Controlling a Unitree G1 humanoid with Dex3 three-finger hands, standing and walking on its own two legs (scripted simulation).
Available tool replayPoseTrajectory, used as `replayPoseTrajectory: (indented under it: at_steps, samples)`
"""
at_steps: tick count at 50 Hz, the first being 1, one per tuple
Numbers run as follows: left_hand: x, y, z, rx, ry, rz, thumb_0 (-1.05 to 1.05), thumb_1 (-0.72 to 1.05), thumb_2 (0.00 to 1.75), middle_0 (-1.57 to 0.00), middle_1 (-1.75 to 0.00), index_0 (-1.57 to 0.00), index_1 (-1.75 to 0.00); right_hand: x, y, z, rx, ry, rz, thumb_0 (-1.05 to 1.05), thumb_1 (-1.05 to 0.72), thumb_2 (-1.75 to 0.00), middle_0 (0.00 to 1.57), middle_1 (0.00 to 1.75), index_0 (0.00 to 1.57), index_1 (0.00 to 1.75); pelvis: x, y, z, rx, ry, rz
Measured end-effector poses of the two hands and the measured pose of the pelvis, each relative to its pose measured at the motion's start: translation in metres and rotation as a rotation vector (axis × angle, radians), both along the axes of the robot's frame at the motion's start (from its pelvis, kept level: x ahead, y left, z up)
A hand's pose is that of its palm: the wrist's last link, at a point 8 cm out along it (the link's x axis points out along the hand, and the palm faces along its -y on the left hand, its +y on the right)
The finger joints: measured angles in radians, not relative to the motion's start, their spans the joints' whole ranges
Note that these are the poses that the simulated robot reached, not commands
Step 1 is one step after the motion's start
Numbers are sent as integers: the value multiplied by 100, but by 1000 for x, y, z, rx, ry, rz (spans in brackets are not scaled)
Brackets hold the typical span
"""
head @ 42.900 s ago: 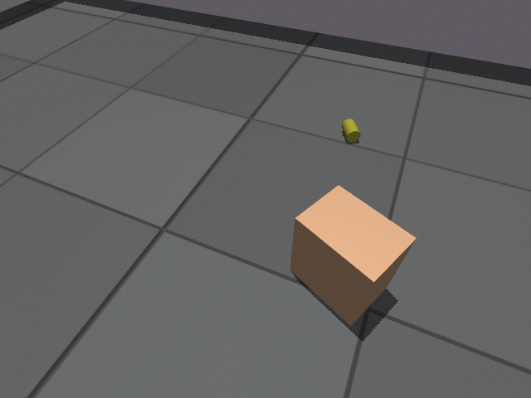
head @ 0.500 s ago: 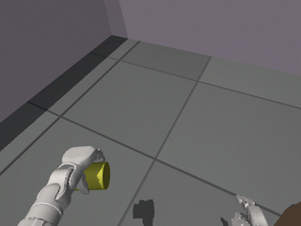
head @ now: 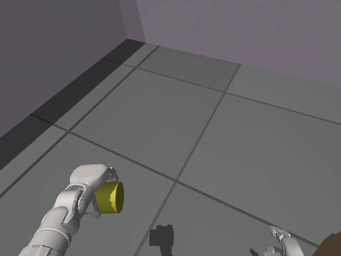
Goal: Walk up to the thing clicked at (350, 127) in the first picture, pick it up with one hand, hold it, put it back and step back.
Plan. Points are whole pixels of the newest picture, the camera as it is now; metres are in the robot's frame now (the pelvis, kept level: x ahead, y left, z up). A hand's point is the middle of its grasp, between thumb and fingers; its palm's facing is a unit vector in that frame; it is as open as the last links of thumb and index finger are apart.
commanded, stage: crouch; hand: left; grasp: from above
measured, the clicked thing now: (98, 197) +0.29 +0.23 -0.08
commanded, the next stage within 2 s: lower in 1.92 s
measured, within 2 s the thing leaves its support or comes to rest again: neither
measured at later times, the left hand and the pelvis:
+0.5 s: hand (108, 208) +0.30 +0.23 -0.19, palm faces -0.43 +0.06 -0.90, open 10.2 cm; pelvis -0.03 +0.00 -0.09, yaw +1 degrees
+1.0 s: hand (124, 218) +0.35 +0.24 -0.43, palm faces -0.47 +0.02 -0.88, open 10.4 cm; pelvis -0.07 +0.00 -0.28, yaw +0 degrees
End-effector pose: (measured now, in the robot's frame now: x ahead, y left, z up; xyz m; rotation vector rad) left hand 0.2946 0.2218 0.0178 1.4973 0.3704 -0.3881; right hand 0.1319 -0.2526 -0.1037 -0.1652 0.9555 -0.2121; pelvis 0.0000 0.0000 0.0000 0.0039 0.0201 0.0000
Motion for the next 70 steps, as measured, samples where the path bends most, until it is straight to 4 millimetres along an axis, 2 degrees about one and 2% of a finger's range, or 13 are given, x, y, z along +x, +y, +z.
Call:
replayPoseTrajectory:
  at_steps: [4, 8, 13, 17, 23, 29, 36, 42, 48, 54, 62, 70]
  samples:
    - [2, 2, -2, -3, -8, 13, -2, 0, 30, -87, -11, -84, -18, 1, 1, 0, 3, 2, -2, 1, -89, -89, 20, 30, 20, 30, 1, 0, 0, 0, 3, 1]
    - [0, 2, -15, -2, 8, 15, -2, 1, 30, -86, -11, -84, -18, -1, 0, 0, 0, 14, -2, 1, -89, -89, 20, 30, 20, 30, 1, 0, -1, 0, 14, 6]
    - [-5, 3, -44, 3, 36, -4, -2, 1, 29, -86, -12, -84, -18, -7, -4, -6, -23, 58, 11, 1, -89, -89, 20, 30, 20, 30, -3, -1, -7, -2, 59, 16]
    - [-4, 5, -76, 22, 34, -25, -2, 1, 29, -86, -12, -84, -19, -19, -12, -21, -53, 106, 24, 1, -89, -89, 20, 30, 21, 30, -9, -1, -23, -9, 131, 23]
    - [8, 7, -133, 64, -21, -60, -2, 0, 29, -86, -13, -84, -20, -49, -27, -64, -101, 188, 21, 0, -89, -89, 20, 30, 21, 30, -23, 0, -68, -25, 265, 28]
    - [26, 10, -194, 99, -46, -46, -2, 1, 28, -86, -13, -84, -20, -92, -34, -119, -132, 278, -14, 0, -89, -89, 20, 30, 20, 30, -41, 2, -120, -37, 382, 25]
    - [44, 11, -263, 100, -54, 0, -2, 1, 30, -85, -14, -83, -20, -144, -28, -185, -134, 369, -53, 0, -89, -89, 20, 30, 20, 30, -61, 4, -181, -45, 486, 22]
    - [49, 11, -322, 83, -10, 8, -1, 0, 34, -84, -16, -82, -22, -169, -17, -232, -115, 417, -50, 1, -89, -89, 20, 30, 21, 30, -71, 4, -225, -54, 547, 21]
    - [56, 15, -375, 59, 7, -11, -1, -2, 36, -83, -17, -81, -23, -170, -13, -271, -110, 438, -12, 1, -89, -89, 21, 30, 21, 30, -74, 5, -266, -67, 600, 22]
    - [66, 20, -415, 53, -12, -20, -1, -1, 36, -83, -17, -81, -23, -159, -16, -300, -115, 445, 40, 0, -89, -89, 21, 30, 21, 30, -72, 3, -297, -78, 634, 23]
    - [78, 24, -450, 49, -20, -4, -1, 0, 34, -83, -16, -81, -22, -147, -22, -324, -115, 448, 91, 0, -89, -89, 20, 30, 21, 30, -70, 1, -324, -87, 649, 15]
    - [86, 25, -479, 44, -13, -3, -1, 1, 33, -82, -17, -80, -23, -153, -26, -343, -113, 473, 98, 0, -90, -90, 20, 30, 21, 30, -71, 0, -347, -94, 649, 6]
